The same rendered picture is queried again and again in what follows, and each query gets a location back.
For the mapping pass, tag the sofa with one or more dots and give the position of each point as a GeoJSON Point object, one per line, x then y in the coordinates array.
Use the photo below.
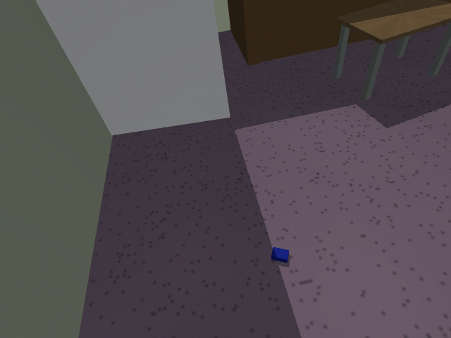
{"type": "Point", "coordinates": [269, 29]}

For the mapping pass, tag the coffee table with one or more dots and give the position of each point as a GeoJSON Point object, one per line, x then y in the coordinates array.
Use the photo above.
{"type": "Point", "coordinates": [397, 19]}

